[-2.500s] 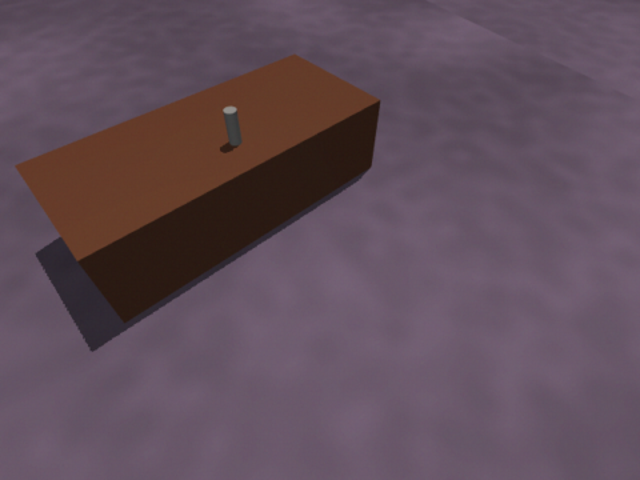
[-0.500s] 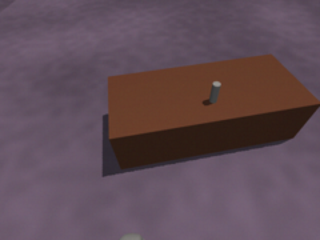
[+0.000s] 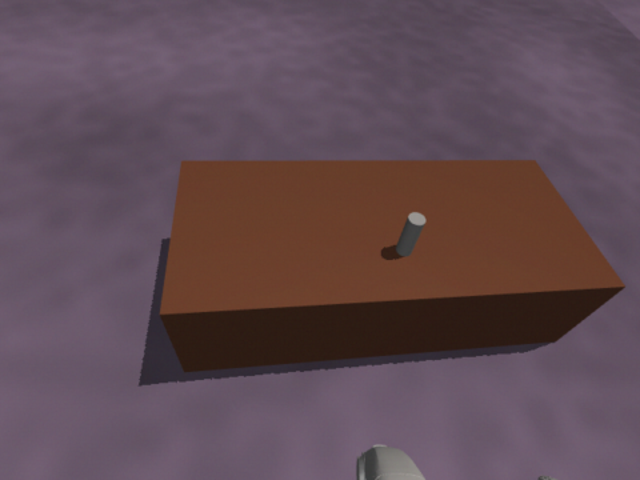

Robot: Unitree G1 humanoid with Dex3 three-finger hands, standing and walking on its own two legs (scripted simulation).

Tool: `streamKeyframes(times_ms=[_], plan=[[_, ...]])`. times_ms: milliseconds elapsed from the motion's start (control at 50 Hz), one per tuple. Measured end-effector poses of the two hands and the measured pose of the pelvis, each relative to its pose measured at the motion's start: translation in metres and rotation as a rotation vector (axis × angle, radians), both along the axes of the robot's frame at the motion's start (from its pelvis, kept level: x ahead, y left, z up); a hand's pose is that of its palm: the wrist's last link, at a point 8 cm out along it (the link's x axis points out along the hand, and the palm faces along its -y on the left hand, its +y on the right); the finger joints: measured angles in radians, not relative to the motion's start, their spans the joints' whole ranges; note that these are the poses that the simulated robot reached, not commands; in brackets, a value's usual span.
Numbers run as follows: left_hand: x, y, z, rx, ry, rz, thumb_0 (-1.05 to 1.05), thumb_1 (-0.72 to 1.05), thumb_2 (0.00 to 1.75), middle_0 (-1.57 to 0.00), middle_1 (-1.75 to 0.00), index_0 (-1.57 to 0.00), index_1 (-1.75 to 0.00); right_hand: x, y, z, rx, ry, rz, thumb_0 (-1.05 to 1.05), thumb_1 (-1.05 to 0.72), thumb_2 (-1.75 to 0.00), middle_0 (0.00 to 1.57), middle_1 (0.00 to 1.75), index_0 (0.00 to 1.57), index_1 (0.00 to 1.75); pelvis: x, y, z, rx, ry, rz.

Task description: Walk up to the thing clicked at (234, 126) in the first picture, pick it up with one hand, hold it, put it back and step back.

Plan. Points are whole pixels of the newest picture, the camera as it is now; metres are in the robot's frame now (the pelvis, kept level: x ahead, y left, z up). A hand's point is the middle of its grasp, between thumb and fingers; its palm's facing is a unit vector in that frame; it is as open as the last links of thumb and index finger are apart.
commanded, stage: walk up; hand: right
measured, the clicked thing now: (410, 235) +0.76 -0.28 -0.33
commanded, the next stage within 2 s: none
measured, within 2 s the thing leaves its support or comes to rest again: neither
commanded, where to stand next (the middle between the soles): +0.27 -0.11 m, yaw +6 degrees
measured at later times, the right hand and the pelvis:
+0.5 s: hand (579, 426) +0.23 -0.40 -0.13, palm faces -0.15 +0.92 -0.36, open 7.3 cm; pelvis +0.14 -0.14 +0.01, yaw +4 degrees
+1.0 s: hand (520, 344) +0.36 -0.36 -0.15, palm faces -0.17 +0.92 -0.35, open 7.3 cm; pelvis +0.18 -0.14 -0.01, yaw +8 degrees
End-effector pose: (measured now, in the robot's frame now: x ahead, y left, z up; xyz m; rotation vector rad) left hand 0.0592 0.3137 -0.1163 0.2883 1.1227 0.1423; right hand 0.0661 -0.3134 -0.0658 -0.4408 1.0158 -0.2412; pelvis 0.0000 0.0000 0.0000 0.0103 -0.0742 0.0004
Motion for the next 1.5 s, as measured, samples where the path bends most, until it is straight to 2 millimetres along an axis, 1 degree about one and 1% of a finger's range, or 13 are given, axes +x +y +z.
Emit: streamKeyframes(times_ms=[160,220,280,400,560,720,840,920,1020,1140,1260,1360,1500], plan=[[0.061,-0.04,0.02,0.084,-0.032,-0.017,0.01,0.9,0.9,-0.2,-0.3,-0.2,-0.29,0.009,-0.085,-0.022,0.004,0.087,-0.028,0.0,-0.9,-0.9,0.21,0.3,0.21,0.3,0.044,-0.063,-0.009,0.027,0.024,0.006],[0.07,-0.061,0.024,0.13,-0.052,0.006,0.01,0.9,0.9,-0.2,-0.3,-0.2,-0.29,0.027,-0.121,-0.043,-0.008,0.122,-0.034,0.01,-0.9,-0.9,0.21,0.3,0.21,0.3,0.062,-0.088,-0.02,-0.01,0.019,0.025],[0.066,-0.082,0.032,0.139,-0.055,0.053,0.01,0.9,0.9,-0.21,-0.3,-0.21,-0.29,0.053,-0.135,-0.05,0.004,0.155,-0.027,0.01,-0.9,-0.9,0.2,0.3,0.21,0.3,0.077,-0.105,-0.015,0.003,0.017,0.039],[0.052,-0.117,0.045,0.118,0.027,0.122,0.01,0.9,0.9,-0.21,-0.3,-0.21,-0.29,0.115,-0.136,-0.035,0.08,0.12,0.05,0.01,-0.91,-0.9,0.2,0.3,0.2,0.3,0.109,-0.126,0.008,-0.001,0.026,0.053],[0.056,-0.139,0.033,0.094,0.119,0.168,0.01,0.9,0.9,-0.21,-0.3,-0.21,-0.3,0.184,-0.128,-0.029,0.094,0.15,0.117,0.0,-0.91,-0.9,0.2,0.3,0.21,0.3,0.149,-0.138,0.012,-0.019,0.031,0.094],[0.097,-0.134,-0.003,0.05,0.111,0.211,0.01,0.9,0.9,-0.21,-0.3,-0.21,-0.3,0.258,-0.092,-0.039,0.084,0.105,0.196,0.0,-0.91,-0.9,0.2,0.3,0.2,0.3,0.177,-0.126,-0.005,-0.002,0.028,0.144],[0.137,-0.134,-0.001,0.036,0.048,0.192,0.01,0.9,0.9,-0.21,-0.3,-0.21,-0.29,0.285,-0.077,-0.03,0.105,0.008,0.195,0.0,-0.9,-0.9,0.2,0.3,0.21,0.3,0.184,-0.124,-0.002,-0.019,0.025,0.147],[0.15,-0.132,0.003,0.072,0.004,0.18,0.01,0.9,0.9,-0.21,-0.3,-0.21,-0.29,0.293,-0.083,-0.034,0.11,-0.012,0.203,0.0,-0.9,-0.9,0.2,0.3,0.21,0.3,0.182,-0.13,-0.006,-0.015,0.026,0.139],[0.135,-0.132,0.01,0.136,0.026,0.165,0.01,0.9,0.9,-0.21,-0.3,-0.21,-0.29,0.29,-0.097,-0.045,0.129,0.011,0.167,0.0,-0.9,-0.9,0.2,0.3,0.21,0.3,0.177,-0.138,-0.01,-0.032,0.017,0.139],[0.113,-0.111,0.023,0.185,0.084,0.164,0.01,0.9,0.9,-0.21,-0.3,-0.21,-0.3,0.261,-0.109,-0.046,0.111,0.1,0.127,0.0,-0.91,-0.9,0.2,0.3,0.21,0.3,0.17,-0.127,-0.004,-0.007,0.043,0.142],[0.108,-0.082,0.011,0.179,0.113,0.174,0.01,0.9,0.9,-0.21,-0.3,-0.21,-0.3,0.218,-0.101,-0.052,0.069,0.181,0.089,0.0,-0.91,-0.9,0.2,0.3,0.2,0.3,0.161,-0.11,-0.009,0.022,0.038,0.136],[0.118,-0.085,0.008,0.14,0.104,0.17,0.01,0.9,0.9,-0.21,-0.3,-0.21,-0.29,0.192,-0.095,-0.049,0.087,0.225,0.054,0.0,-0.91,-0.9,0.2,0.3,0.21,0.3,0.166,-0.109,-0.004,-0.005,0.04,0.131],[0.132,-0.103,0.004,0.077,0.082,0.161,0.01,0.9,0.9,-0.21,-0.3,-0.21,-0.29,0.198,-0.088,-0.048,0.102,0.193,0.047,0.01,-0.9,-0.9,0.2,0.3,0.21,0.3,0.169,-0.107,0.0,-0.011,0.024,0.134]])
